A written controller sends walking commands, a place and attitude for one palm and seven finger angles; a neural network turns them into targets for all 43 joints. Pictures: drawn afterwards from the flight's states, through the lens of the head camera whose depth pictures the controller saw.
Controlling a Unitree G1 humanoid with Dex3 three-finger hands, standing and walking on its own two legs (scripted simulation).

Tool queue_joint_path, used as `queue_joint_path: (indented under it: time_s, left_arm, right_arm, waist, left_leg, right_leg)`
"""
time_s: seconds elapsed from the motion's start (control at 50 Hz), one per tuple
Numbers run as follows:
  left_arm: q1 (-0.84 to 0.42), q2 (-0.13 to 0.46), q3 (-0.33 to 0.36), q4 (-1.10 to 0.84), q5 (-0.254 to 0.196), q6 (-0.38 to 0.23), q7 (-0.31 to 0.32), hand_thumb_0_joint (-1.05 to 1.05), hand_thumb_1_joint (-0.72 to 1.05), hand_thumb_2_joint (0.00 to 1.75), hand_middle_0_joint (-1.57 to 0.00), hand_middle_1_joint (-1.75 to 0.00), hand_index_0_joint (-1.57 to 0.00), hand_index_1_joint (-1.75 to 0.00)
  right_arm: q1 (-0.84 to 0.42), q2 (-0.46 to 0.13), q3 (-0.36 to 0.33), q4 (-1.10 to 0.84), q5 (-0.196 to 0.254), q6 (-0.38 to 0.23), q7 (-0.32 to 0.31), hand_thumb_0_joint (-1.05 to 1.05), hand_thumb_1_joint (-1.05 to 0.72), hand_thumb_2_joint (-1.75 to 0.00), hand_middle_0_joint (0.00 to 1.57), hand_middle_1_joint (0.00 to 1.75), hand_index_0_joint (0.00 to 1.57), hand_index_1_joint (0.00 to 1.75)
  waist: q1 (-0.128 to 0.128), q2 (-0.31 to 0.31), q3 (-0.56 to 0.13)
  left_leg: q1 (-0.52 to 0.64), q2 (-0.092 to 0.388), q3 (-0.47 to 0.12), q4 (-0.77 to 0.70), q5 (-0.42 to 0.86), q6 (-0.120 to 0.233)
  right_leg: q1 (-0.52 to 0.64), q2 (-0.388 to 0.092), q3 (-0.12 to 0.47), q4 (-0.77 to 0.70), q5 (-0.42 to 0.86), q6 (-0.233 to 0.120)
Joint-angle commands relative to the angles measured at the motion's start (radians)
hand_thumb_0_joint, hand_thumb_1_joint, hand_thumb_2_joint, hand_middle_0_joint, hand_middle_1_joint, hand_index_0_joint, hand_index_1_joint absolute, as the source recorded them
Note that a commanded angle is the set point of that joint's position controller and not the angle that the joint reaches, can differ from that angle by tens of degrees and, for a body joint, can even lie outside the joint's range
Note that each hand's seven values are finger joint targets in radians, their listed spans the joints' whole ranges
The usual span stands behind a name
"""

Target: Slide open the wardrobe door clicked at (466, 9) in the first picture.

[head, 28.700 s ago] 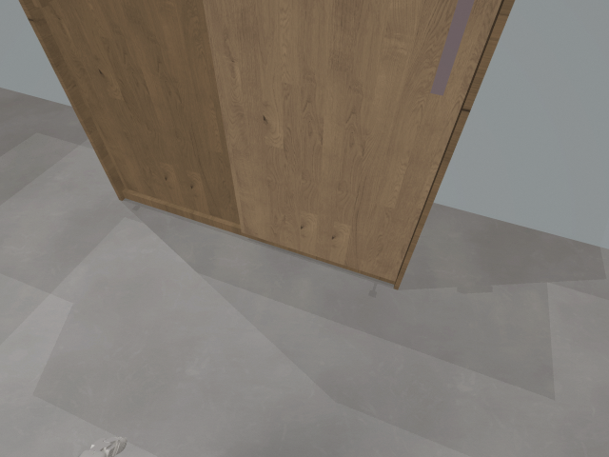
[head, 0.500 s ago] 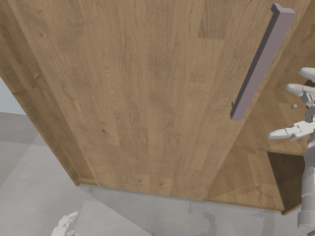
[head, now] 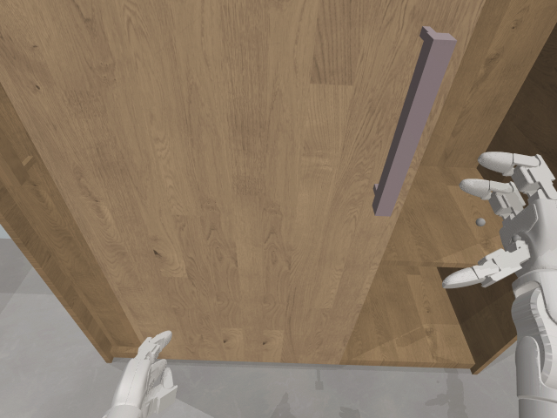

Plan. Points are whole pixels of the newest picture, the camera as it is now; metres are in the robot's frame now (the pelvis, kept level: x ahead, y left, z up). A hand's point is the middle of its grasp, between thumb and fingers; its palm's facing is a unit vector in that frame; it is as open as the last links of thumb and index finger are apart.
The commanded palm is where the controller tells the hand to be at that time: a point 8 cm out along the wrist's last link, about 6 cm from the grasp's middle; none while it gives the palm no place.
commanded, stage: draw the hand back to the body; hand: right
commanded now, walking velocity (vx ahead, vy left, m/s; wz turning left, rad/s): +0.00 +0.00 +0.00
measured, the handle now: (401, 132) +0.46 -0.19 +0.22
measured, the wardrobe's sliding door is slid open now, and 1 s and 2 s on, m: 0.49 0.49 0.49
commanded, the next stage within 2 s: step back with the hand held close in 1.52 s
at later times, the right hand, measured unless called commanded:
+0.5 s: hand (510, 272) +0.22 -0.24 +0.19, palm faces +0.18 +0.97 -0.13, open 14.4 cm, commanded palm +0.18 -0.28 +0.19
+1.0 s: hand (526, 284) +0.22 -0.27 +0.18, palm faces +0.42 +0.85 -0.32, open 10.2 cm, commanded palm +0.16 -0.30 +0.18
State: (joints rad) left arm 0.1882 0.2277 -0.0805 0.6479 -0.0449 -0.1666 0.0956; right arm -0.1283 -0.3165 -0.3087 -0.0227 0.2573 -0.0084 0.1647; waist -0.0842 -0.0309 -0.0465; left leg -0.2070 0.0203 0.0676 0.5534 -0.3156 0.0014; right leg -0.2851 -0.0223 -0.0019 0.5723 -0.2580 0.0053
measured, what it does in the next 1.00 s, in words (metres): stands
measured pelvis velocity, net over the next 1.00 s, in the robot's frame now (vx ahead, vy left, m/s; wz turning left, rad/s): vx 0.01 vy -0.01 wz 0.04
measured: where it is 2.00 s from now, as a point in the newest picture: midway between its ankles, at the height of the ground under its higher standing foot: outside the picture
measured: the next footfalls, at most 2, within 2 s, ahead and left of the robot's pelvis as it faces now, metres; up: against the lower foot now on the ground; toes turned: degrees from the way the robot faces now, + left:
none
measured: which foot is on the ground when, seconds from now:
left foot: down 0.00-1.00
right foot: down 0.00-1.00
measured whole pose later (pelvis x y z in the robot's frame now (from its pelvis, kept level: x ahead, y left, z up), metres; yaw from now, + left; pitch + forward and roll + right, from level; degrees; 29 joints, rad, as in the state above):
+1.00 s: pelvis +0.01 -0.01 +0.01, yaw +2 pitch -6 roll +0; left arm 0.20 0.23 -0.03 0.69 0.02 -0.16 0.08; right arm 0.36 -0.34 -0.32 -0.33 0.08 -0.12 -0.09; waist -0.07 -0.04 0.02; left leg -0.04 0.03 0.02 0.38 -0.23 -0.02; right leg -0.10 -0.01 -0.05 0.39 -0.19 -0.01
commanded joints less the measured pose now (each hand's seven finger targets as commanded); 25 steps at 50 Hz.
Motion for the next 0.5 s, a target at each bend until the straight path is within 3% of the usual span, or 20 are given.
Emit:
queue_joint_path:
  time_s: [0.0, 0.04, 0.08, 0.12, 0.16, 0.18, 0.22, 0.26, 0.34, 0.42, 0.44, 0.46, 0.48]
  left_arm:
    - [-0.154, 0.143, 0.045, -0.191, -0.023, -0.059, 0.042, 0.0, 0.9, 0.9, -0.2, -0.3, -0.2, -0.3]
    - [-0.185, 0.13, 0.032, -0.219, -0.03, -0.061, 0.036, 0.0, 0.9, 0.9, -0.2, -0.3, -0.2, -0.3]
    - [-0.193, 0.124, 0.03, -0.227, -0.027, -0.071, 0.026, 0.0, 0.9, 0.9, -0.2, -0.3, -0.2, -0.3]
    - [-0.174, 0.126, 0.037, -0.224, -0.026, -0.081, 0.013, 0.0, 0.9, 0.9, -0.2, -0.3, -0.2, -0.3]
    - [-0.16, 0.133, 0.045, -0.214, -0.029, -0.081, 0.004, 0.0, 0.9, 0.9, -0.2, -0.3, -0.2, -0.3]
    - [-0.161, 0.135, 0.049, -0.217, -0.03, -0.082, 0.002, 0.0, 0.9, 0.9, -0.2, -0.3, -0.2, -0.3]
    - [-0.152, 0.144, 0.052, -0.209, -0.035, -0.077, 0.007, 0.0, 0.9, 0.9, -0.2, -0.3, -0.2, -0.3]
    - [-0.157, 0.147, 0.049, -0.208, -0.037, -0.075, 0.017, 0.0, 0.9, 0.9, -0.2, -0.3, -0.2, -0.3]
    - [-0.171, 0.139, 0.047, -0.217, -0.03, -0.1, 0.035, 0.0, 0.9, 0.9, -0.2, -0.3, -0.2, -0.3]
    - [-0.161, 0.139, 0.045, -0.2, -0.022, -0.122, 0.041, 0.0, 0.9, 0.9, -0.2, -0.3, -0.2, -0.3]
    - [-0.186, 0.123, 0.054, -0.179, 0.031, -0.129, 0.024, 0.0, 0.9, 0.9, -0.2, -0.3, -0.2, -0.3]
    - [-0.185, 0.12, 0.054, -0.156, 0.035, -0.129, 0.021, 0.0, 0.9, 0.9, -0.2, -0.3, -0.2, -0.3]
    - [-0.173, 0.126, 0.065, -0.144, 0.037, -0.123, 0.011, 0.0, 0.9, 0.9, -0.2, -0.3, -0.2, -0.3]
  right_arm:
    - [-0.297, -0.342, -0.139, -0.232, 0.055, 0.165, 0.118, 0.0, 0.55, -0.2, 0.25, 1.15, 0.25, 1.15]
    - [-0.247, -0.339, -0.155, -0.288, 0.091, 0.25, 0.168, 0.0, 0.55, -0.2, 0.25, 1.15, 0.25, 1.15]
    - [-0.211, -0.353, -0.223, -0.323, 0.132, 0.254, 0.166, 0.0, 0.55, -0.2, 0.25, 1.15, 0.25, 1.15]
    - [-0.126, -0.306, -0.227, -0.313, 0.155, 0.235, 0.157, 0.0, 0.55, -0.2, 0.25, 1.15, 0.25, 1.15]
    - [-0.09, -0.259, -0.188, -0.296, 0.15, 0.231, 0.155, 0.0, 0.55, -0.2, 0.25, 1.15, 0.25, 1.15]
    - [-0.06, -0.256, -0.194, -0.29, 0.15, 0.235, 0.152, 0.0, 0.55, -0.2, 0.25, 1.15, 0.25, 1.15]
    - [-0.066, -0.261, -0.176, -0.27, 0.136, 0.253, 0.153, 0.0, 0.55, -0.2, 0.25, 1.15, 0.25, 1.15]
    - [-0.126, -0.271, -0.154, -0.271, 0.121, 0.265, 0.155, 0.0, 0.55, -0.2, 0.25, 1.15, 0.25, 1.15]
    - [-0.197, -0.3, -0.157, -0.373, 0.109, 0.215, 0.143, 0.0, 0.51, -0.22, 0.25, 1.13, 0.25, 1.13]
    - [-0.136, -0.326, -0.199, -0.375, 0.117, 0.163, 0.145, 0.0, 0.37, -0.29, 0.24, 1.04, 0.24, 1.04]
    - [-0.13, -0.41, -0.232, -0.449, -0.036, 0.051, -0.041, 0.0, 0.33, -0.31, 0.24, 1.02, 0.24, 1.02]
    - [0.0, -0.273, -0.169, -0.333, -0.041, 0.017, -0.107, 0.0, 0.3, -0.32, 0.24, 1.0, 0.24, 1.0]
    - [0.051, -0.253, -0.149, -0.348, -0.065, -0.019, -0.146, 0.0, 0.26, -0.34, 0.24, 0.98, 0.24, 0.98]
  waist:
    - [0.002, -0.042, -0.23]
    - [-0.01, -0.059, -0.232]
    - [-0.017, -0.01, -0.219]
    - [-0.009, 0.034, -0.168]
    - [0.006, 0.027, -0.122]
    - [0.0, 0.026, -0.111]
    - [0.013, 0.032, -0.052]
    - [0.023, -0.009, -0.013]
    - [0.024, -0.059, -0.066]
    - [0.013, -0.056, -0.096]
    - [-0.004, -0.028, 0.045]
    - [0.017, 0.007, 0.093]
    - [0.008, 0.037, 0.078]
  left_leg:
    - [0.057, -0.02, -0.021, -0.116, 0.285, 0.022]
    - [0.078, -0.021, -0.014, -0.114, 0.338, 0.021]
    - [0.079, -0.033, -0.013, -0.127, 0.355, 0.017]
    - [0.046, -0.035, -0.009, -0.13, 0.345, 0.009]
    - [0.005, -0.036, -0.011, -0.14, 0.292, 0.003]
    - [-0.002, -0.037, -0.02, -0.147, 0.28, 0.002]
    - [-0.04, -0.033, -0.021, -0.164, 0.195, -0.003]
    - [-0.073, -0.031, -0.033, -0.189, 0.08, -0.003]
    - [-0.057, -0.027, -0.045, -0.2, 0.017, 0.001]
    - [-0.018, -0.028, -0.04, -0.198, 0.033, 0.004]
    - [-0.083, -0.013, -0.079, -0.291, -0.009, -0.003]
    - [-0.104, -0.001, -0.068, -0.302, -0.057, -0.002]
    - [-0.084, -0.002, -0.063, -0.317, -0.064, -0.002]
  right_leg:
    - [0.165, 0.022, 0.018, -0.113, 0.188, -0.043]
    - [0.185, 0.029, 0.014, -0.114, 0.233, -0.04]
    - [0.194, 0.031, 0.018, -0.106, 0.255, -0.037]
    - [0.183, 0.027, 0.015, -0.107, 0.239, -0.034]
    - [0.173, 0.026, 0.005, -0.112, 0.195, -0.034]
    - [0.173, 0.027, 0.001, -0.106, 0.183, -0.035]
    - [0.145, 0.024, 0.002, -0.116, 0.121, -0.038]
    - [0.133, 0.027, 0.007, -0.126, 0.047, -0.039]
    - [0.171, 0.032, 0.014, -0.127, 0.014, -0.041]
    - [0.178, 0.028, 0.019, -0.131, 0.031, -0.038]
    - [0.109, 0.036, 0.001, -0.135, 0.01, -0.029]
    - [0.105, 0.031, -0.009, -0.135, -0.021, -0.024]
    - [0.123, 0.027, -0.01, -0.145, -0.026, -0.026]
